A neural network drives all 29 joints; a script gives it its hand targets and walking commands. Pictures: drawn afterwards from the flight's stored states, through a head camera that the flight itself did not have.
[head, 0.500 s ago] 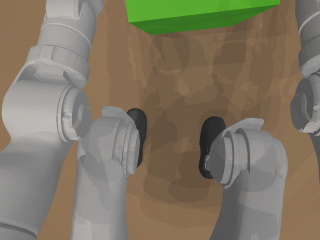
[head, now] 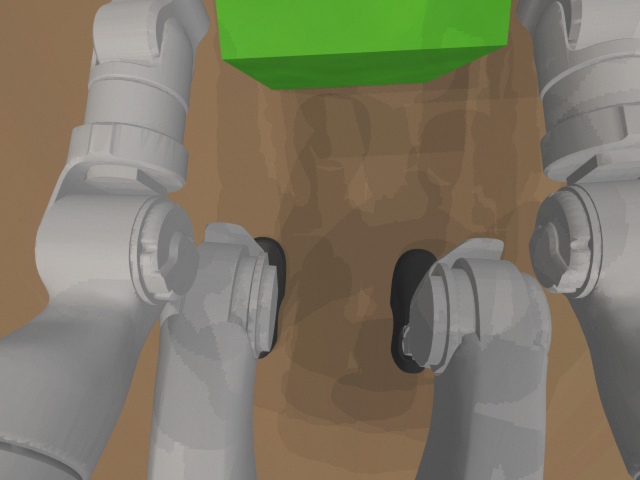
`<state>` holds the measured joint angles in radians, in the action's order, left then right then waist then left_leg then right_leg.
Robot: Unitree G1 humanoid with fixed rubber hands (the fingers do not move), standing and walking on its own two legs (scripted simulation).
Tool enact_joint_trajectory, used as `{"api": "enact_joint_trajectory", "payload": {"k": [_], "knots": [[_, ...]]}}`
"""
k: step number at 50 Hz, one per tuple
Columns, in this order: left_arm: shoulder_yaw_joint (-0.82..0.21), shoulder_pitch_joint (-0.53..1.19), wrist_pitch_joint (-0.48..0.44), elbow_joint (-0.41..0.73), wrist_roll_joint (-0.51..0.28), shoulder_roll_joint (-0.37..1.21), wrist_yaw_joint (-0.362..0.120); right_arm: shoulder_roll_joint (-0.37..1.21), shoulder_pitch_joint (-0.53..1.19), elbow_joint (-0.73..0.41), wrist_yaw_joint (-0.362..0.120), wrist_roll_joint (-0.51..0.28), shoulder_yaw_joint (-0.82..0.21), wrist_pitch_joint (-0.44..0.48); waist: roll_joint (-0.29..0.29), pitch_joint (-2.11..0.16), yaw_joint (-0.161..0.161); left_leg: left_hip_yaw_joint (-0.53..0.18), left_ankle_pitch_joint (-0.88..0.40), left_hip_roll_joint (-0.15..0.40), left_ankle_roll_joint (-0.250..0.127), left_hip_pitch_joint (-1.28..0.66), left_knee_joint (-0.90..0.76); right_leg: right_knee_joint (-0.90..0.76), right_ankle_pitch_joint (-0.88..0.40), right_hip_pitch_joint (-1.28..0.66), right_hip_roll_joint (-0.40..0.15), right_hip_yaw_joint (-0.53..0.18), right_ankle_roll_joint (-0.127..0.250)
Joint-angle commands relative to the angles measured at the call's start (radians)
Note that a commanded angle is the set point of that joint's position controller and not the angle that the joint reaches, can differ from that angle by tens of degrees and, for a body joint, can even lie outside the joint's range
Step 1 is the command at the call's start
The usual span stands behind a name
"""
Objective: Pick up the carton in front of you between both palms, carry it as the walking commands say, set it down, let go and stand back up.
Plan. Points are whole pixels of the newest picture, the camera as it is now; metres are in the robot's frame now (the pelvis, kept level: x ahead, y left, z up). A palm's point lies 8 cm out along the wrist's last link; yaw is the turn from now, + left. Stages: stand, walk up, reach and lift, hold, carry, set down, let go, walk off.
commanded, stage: reach and lift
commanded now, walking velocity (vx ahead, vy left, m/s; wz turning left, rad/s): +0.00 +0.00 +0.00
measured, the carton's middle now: out of the picture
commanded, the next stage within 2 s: none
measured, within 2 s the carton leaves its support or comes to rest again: neither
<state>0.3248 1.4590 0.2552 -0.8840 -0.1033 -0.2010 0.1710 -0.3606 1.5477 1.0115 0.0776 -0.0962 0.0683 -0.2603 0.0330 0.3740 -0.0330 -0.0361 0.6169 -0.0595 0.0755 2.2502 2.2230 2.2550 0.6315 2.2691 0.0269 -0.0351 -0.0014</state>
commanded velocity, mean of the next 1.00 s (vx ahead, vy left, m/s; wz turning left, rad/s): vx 0.00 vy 0.00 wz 0.00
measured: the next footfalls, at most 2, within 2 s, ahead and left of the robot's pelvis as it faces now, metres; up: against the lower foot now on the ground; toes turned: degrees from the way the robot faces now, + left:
none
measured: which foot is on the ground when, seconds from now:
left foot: down 0.00-1.00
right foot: down 0.00-1.00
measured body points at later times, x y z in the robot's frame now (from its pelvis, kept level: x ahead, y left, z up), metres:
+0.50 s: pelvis -0.02 +0.01 +0.11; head +0.27 -0.01 +0.45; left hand +0.51 +0.15 +0.04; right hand +0.52 -0.16 +0.04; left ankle +0.10 +0.14 -0.33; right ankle +0.09 -0.12 -0.33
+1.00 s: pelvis +0.02 +0.01 +0.23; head +0.21 -0.01 +0.64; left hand +0.47 +0.14 +0.20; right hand +0.47 -0.16 +0.19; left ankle +0.10 +0.14 -0.33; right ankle +0.09 -0.12 -0.33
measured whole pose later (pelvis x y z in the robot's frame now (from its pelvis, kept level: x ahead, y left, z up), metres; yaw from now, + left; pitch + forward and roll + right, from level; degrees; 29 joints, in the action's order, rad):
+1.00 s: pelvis +0.02 +0.01 +0.23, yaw -3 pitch +36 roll +1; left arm 0.51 0.80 0.40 -0.58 0.24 0.10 0.04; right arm 0.05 0.84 0.64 0.00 0.27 0.43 -0.42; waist 0.01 -0.23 -0.02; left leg -0.06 0.47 -0.04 0.04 1.58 1.42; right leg 1.42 0.46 1.59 0.04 -0.06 -0.02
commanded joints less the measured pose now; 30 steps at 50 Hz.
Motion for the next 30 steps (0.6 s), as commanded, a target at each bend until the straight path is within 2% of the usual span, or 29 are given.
{"api": "enact_joint_trajectory", "payload": {"k": [1, 3, 5, 7, 11, 14, 17, 21, 25, 30], "knots": [[-0.434, 0.649, 0.013, 0.301, -0.131, 1.061, -0.312, 1.137, 0.615, -0.422, -0.286, -0.124, -0.317, 0.009, -0.154, -1.893, -0.01, 0.164, -0.652, -0.086, -0.038, -0.659, -0.161, -0.174, -0.845, -1.106, 0.086, 0.075, 0.004], [-0.463, 0.652, 0.039, 0.347, -0.11, 1.103, -0.312, 1.202, 0.56, -0.45, -0.272, -0.09, -0.322, -0.023, -0.149, -1.979, 0.005, 0.174, -0.629, -0.097, -0.032, -0.631, -0.201, -0.205, -0.845, -1.128, 0.097, 0.09, -0.005], [-0.469, 0.614, 0.057, 0.352, -0.081, 1.125, -0.311, 1.238, 0.464, -0.412, -0.265, -0.049, -0.292, -0.048, -0.126, -1.89, 0.019, 0.169, -0.6, -0.105, -0.026, -0.61, -0.246, -0.257, -0.783, -1.054, 0.106, 0.099, -0.01], [-0.441, 0.56, 0.068, 0.309, -0.039, 1.133, -0.316, 1.258, 0.382, -0.339, -0.27, 0.002, -0.235, -0.066, -0.111, -1.735, 0.023, 0.162, -0.509, -0.105, -0.026, -0.584, -0.294, -0.317, -0.633, -0.917, 0.113, 0.107, -0.011], [-0.257, 0.445, 0.099, 0.138, 0.126, 1.128, -0.329, 1.249, 0.291, -0.143, -0.303, 0.135, -0.062, -0.092, -0.101, -1.362, -0.014, 0.154, -0.267, -0.104, -0.043, -0.532, -0.406, -0.448, -0.289, -0.608, 0.117, 0.116, -0.009], [-0.163, 0.421, 0.113, 0.083, 0.203, 1.113, -0.335, 1.223, 0.302, -0.089, -0.315, 0.197, 0.024, -0.099, -0.099, -1.273, -0.031, 0.147, -0.18, -0.102, -0.054, -0.534, -0.475, -0.52, -0.167, -0.552, 0.121, 0.113, -0.002], [-0.139, 0.438, 0.114, 0.08, 0.226, 1.117, -0.338, 1.213, 0.314, -0.085, -0.316, 0.229, 0.065, -0.1, -0.089, -1.301, -0.02, 0.142, -0.155, -0.101, -0.053, -0.57, -0.527, -0.569, -0.14, -0.58, 0.125, 0.114, 0.002], [-0.173, 0.458, 0.128, 0.111, 0.215, 1.162, -0.351, 1.232, 0.316, -0.111, -0.317, 0.243, 0.073, -0.109, -0.062, -1.406, 0.009, 0.139, -0.155, -0.103, -0.045, -0.647, -0.582, -0.622, -0.152, -0.664, 0.129, 0.121, 0.003], [-0.254, 0.45, 0.152, 0.167, 0.179, 1.23, -0.369, 1.286, 0.313, -0.183, -0.326, 0.222, 0.019, -0.128, -0.041, -1.571, 0.026, 0.143, -0.217, -0.11, -0.036, -0.756, -0.624, -0.663, -0.225, -0.781, 0.133, 0.129, -0.001], [-0.353, 0.371, 0.179, 0.231, 0.136, 1.295, -0.389, 1.373, 0.258, -0.279, -0.339, 0.172, -0.085, -0.16, -0.049, -1.703, 0.021, 0.145, -0.323, -0.115, -0.032, -0.862, -0.67, -0.705, -0.343, -0.922, 0.137, 0.125, -0.013]]}}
